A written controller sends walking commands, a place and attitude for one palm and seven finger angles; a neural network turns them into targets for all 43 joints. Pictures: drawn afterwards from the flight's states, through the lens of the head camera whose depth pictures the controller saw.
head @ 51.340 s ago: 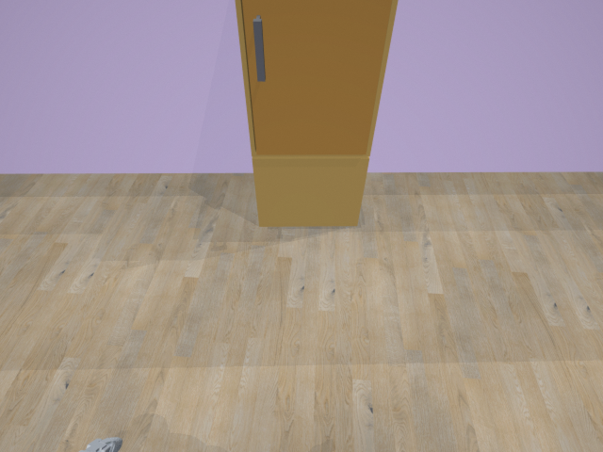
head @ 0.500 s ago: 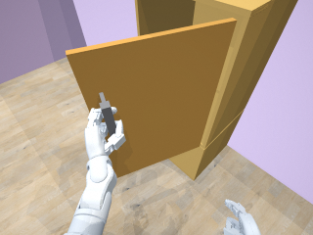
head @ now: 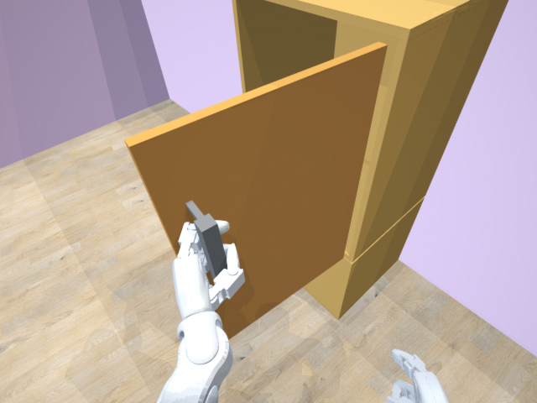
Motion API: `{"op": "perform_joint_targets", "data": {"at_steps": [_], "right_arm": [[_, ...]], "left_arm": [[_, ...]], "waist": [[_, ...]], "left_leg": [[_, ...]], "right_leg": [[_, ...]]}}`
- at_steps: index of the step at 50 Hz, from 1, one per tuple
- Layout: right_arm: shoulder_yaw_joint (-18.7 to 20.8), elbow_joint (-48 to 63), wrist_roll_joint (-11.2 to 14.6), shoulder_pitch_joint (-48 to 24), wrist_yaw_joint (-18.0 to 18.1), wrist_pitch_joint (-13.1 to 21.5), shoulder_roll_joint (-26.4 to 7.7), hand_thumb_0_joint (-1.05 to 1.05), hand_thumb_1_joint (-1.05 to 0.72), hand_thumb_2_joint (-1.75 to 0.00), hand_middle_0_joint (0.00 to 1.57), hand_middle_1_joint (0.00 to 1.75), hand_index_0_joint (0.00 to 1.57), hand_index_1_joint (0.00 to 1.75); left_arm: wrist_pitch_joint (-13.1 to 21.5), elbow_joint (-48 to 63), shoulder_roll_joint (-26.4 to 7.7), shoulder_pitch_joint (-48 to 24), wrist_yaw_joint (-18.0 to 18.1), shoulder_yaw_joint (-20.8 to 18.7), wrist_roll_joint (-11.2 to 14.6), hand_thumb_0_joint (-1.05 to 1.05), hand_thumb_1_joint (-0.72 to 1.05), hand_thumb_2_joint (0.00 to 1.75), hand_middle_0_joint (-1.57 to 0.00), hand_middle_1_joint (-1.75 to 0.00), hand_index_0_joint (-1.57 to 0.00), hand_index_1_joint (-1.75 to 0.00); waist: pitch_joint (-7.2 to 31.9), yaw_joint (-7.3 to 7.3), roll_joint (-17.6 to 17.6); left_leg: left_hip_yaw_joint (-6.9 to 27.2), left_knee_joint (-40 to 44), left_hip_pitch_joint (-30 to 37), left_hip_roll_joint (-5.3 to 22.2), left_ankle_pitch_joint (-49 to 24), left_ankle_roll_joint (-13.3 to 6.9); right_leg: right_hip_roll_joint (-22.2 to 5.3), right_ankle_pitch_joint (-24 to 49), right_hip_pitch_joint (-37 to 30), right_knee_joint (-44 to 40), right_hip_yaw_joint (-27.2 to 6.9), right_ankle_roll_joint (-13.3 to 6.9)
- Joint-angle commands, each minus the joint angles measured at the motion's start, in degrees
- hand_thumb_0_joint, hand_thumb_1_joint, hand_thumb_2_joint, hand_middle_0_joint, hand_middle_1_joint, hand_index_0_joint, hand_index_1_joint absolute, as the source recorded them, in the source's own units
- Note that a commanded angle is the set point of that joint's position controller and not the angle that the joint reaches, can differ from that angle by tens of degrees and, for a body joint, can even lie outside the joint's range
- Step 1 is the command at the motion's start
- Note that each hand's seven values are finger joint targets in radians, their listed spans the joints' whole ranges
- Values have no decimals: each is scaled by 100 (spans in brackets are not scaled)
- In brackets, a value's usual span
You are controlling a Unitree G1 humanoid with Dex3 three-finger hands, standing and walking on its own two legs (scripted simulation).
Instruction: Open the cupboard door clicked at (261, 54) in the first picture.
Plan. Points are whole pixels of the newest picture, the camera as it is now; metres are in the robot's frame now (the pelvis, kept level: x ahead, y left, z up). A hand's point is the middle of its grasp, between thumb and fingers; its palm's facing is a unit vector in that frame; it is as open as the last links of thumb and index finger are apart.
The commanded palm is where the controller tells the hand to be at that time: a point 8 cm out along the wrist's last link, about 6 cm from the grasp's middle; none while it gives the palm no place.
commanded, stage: open thumb and fingers to let go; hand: left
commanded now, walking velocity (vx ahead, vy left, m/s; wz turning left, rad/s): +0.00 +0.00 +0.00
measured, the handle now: (209, 249) +0.32 +0.10 +0.08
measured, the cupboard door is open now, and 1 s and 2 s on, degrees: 84 86 85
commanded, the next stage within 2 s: slide the hand sideways off the handle in 0.74 s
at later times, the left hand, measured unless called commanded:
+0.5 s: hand (231, 262) +0.30 +0.07 +0.08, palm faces +0.31 -0.95 -0.01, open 13.3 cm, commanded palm +0.25 +0.10 +0.08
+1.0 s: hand (226, 286) +0.26 +0.07 +0.08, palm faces -0.10 -0.99 -0.10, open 15.5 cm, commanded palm +0.25 +0.10 +0.08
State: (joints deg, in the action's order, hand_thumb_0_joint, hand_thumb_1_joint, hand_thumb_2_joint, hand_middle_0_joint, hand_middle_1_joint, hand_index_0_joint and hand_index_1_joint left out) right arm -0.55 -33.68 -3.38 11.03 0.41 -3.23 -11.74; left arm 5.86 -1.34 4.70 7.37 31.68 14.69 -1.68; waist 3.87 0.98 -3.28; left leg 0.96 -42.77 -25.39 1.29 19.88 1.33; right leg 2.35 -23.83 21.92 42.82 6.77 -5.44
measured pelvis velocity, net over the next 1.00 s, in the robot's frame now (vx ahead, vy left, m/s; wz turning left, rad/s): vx -0.02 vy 0.03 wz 0.00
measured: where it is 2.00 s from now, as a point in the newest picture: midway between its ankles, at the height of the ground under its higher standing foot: outside the picture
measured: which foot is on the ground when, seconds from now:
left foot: down 0.00-1.00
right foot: down 0.00-1.00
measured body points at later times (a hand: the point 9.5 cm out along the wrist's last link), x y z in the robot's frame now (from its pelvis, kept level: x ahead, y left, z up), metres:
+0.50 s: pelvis +0.00 +0.01 +0.00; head +0.00 -0.01 +0.45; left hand +0.28 +0.12 +0.09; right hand +0.18 -0.20 -0.10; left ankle +0.03 +0.14 -0.71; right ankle -0.01 -0.05 -0.71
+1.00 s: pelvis -0.02 +0.03 -0.01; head -0.01 +0.01 +0.44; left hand +0.26 +0.13 +0.09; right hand +0.16 -0.18 -0.10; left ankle +0.03 +0.14 -0.71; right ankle -0.01 -0.05 -0.71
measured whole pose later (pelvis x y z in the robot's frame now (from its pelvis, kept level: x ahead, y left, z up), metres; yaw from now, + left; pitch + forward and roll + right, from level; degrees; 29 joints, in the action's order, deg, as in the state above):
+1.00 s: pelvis -0.02 +0.03 -0.01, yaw +0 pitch +3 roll +0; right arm -1.6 -31.0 -1.0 11.8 0.0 -1.7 -11.8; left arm 10.4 -5.5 -2.7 0.8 10.6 17.8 -1.0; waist 3.1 -1.3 -3.1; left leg 0.0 -47.0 -30.1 -0.9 20.2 -1.0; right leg -0.1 -24.1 26.5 47.3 6.0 -3.0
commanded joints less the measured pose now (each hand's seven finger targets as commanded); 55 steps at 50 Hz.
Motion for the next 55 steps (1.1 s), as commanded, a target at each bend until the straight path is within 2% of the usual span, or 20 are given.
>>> {"op": "perform_joint_targets", "data": {"at_steps": [1, 3, 5, 7, 12, 16, 18, 21, 27, 34, 36, 42, 43, 44, 45, 46, 48, 50, 52, 55], "right_arm": [[90, 866, 6, -899, 31, 364, -310, 0, -90, -90, 20, 30, 20, 30], [131, 885, 8, -831, 11, 376, -321, 0, -90, -90, 20, 30, 20, 30], [136, 880, 24, -772, -7, 383, -324, 0, -90, -90, 20, 30, 20, 30], [151, 929, 35, -704, -21, 407, -336, 0, -90, -90, 20, 30, 20, 30], [146, 954, 53, -704, -22, 425, -341, 0, -90, -90, 20, 30, 20, 30], [124, 969, 45, -753, -34, 423, -342, 0, -90, -90, 20, 30, 20, 30], [134, 971, 48, -728, -33, 428, -350, 0, -90, -90, 20, 30, 20, 30], [125, 972, 48, -742, -39, 398, -339, 0, -90, -90, 20, 30, 20, 30], [126, 1038, 49, -713, -63, 372, -341, 0, -90, -90, 20, 30, 20, 30], [97, 995, 56, -778, -73, 350, -354, 0, -90, -90, 20, 30, 20, 30], [112, 1015, 51, -790, -79, 345, -345, 0, -90, -90, 20, 30, 20, 30], [113, 938, 76, -864, -124, 373, -339, 0, -90, -90, 20, 30, 20, 30], [120, 838, 93, -421, -194, 325, -579, 0, -90, -90, 20, 30, 20, 30], [192, 1014, 173, -288, -143, 337, -554, 0, -90, -90, 20, 30, 20, 30], [170, 1061, 210, -286, -82, 344, -538, 0, -90, -90, 20, 30, 20, 30], [141, 1114, 222, -275, -44, 370, -528, 0, -90, -90, 20, 30, 20, 30], [68, 1180, 328, -260, 16, 441, -534, 0, -90, -90, 20, 30, 20, 30], [-18, 1277, 430, -443, 83, 552, -514, 0, -90, -90, 20, 30, 20, 30], [-33, 1273, 465, -550, 130, 648, -543, 0, -90, -90, 20, 30, 20, 30], [-45, 1299, 433, -607, 73, 696, -547, 0, -90, -90, 20, 30, 20, 30]], "left_arm": [[421, 997, 318, -1614, 138, -277, -179, 0, 55, 75, -38, -131, -38, -131], [448, 1033, 373, -1491, 92, -207, -223, 0, 41, 69, -36, -130, -36, -130], [452, 968, 540, -1618, 56, -18, -275, 0, 27, 63, -35, -128, -35, -128], [471, 963, 581, -1465, 1, 6, -233, 0, 13, 57, -35, -127, -35, -127], [497, 1025, 615, -1640, -3, 56, -185, 0, -22, 42, -32, -123, -32, -123], [452, 950, 696, -1835, 68, 143, -238, 0, -50, 30, -30, -120, -30, -120], [438, 902, 651, -1837, 80, 92, -230, 0, -50, 30, -30, -120, -30, -120], [393, 895, 711, -1902, 123, 122, -247, 0, -50, 30, -27, -105, -27, -105], [304, 867, 836, -1712, 128, 215, -249, 0, -50, 30, -22, -75, -22, -75], [201, 689, 846, -2024, 209, 168, -230, 0, -50, 30, -17, -40, -17, -40], [192, 769, 932, -2029, 226, 237, -237, 0, -50, 30, -15, -30, -15, -30], [128, 578, 1212, -2487, 301, 461, -299, 0, -50, 30, -15, -30, -15, -30], [411, 626, 586, -2450, -909, 1652, -810, 0, -50, 30, -15, -30, -15, -30], [703, 1106, 65, -2680, -1555, 1133, -593, 0, -50, 30, -15, -30, -15, -30], [845, 1049, -115, -2583, -1965, 1083, -519, 0, -50, 30, -15, -30, -15, -30], [954, 1194, -191, -2670, -2300, 1044, -402, 0, -50, 30, -15, -30, -15, -30], [987, 1010, -155, -2659, -2939, 1050, 3, 0, -50, 30, -15, -30, -15, -30], [877, 822, 56, -2641, -3082, 874, 513, 0, -50, 30, -15, -30, -15, -30], [746, 718, 10, -2510, -2925, 446, 845, 0, -50, 30, -15, -30, -15, -30], [650, 703, -122, -2088, -2489, 16, 888, 0, -50, 30, -15, -30, -15, -30]], "waist": [[800, -54, 948], [1144, -107, 869], [1155, -26, 846], [1179, -48, 1009], [1075, -17, 1019], [1020, -2, 831], [1030, -25, 961], [1134, -30, 801], [1164, -61, 838], [969, -42, 747], [1093, -67, 718], [955, 9, 638], [502, 530, 953], [1221, 308, 638], [1400, 211, 543], [1638, 202, 423], [1374, 292, 375], [943, 261, 531], [825, 143, 820], [846, -109, 933]], "left_leg": [[68, 40, 173, -310, -504, -226], [54, 66, 238, -301, -700, -228], [35, 77, 296, -283, -785, -244], [39, 101, 266, -273, -806, -244], [29, 87, 306, -268, -776, -254], [27, 61, 354, -255, -731, -266], [43, 53, 323, -259, -731, -263], [20, 65, 377, -252, -794, -259], [22, 85, 387, -224, -897, -258], [39, 101, 368, -204, -751, -257], [46, 82, 396, -199, -804, -252], [137, 106, 389, -153, -597, -236], [147, 149, 494, -196, -727, -357], [131, 130, 583, -198, -891, -371], [108, 88, 627, -217, -1038, -391], [109, 85, 692, -225, -1054, -386], [148, 141, 718, -208, -759, -375], [208, 282, 549, -200, -178, -332], [239, 419, 459, -200, 172, -292], [233, 601, 403, -188, 257, -250]], "right_leg": [[-728, 1193, -47, -1421, -1346, 585], [-690, 1669, -208, -1210, -1234, 576], [-661, 1901, -137, -1081, -1103, 583], [-636, 2090, -186, -1006, -1021, 612], [-597, 1949, -75, -1000, -940, 594], [-540, 1612, 125, -965, -853, 538], [-528, 1576, 87, -981, -857, 535], [-497, 1612, 101, -887, -774, 504], [-416, 1715, 107, -761, -628, 469], [-346, 1154, 353, -778, -540, 401], [-325, 1158, 334, -719, -520, 379], [-255, 669, 649, -599, -367, 321], [-277, 1233, 848, -574, -570, 375], [-291, 1536, 565, -428, -599, 331], [-304, 1798, 421, -348, -643, 307], [-314, 1836, 362, -310, -626, 310], [-283, 1447, 494, -413, -594, 305], [-218, 690, 655, -611, -505, 340], [-194, 168, 648, -767, -477, 367], [-182, 5, 518, -721, -406, 363]]}}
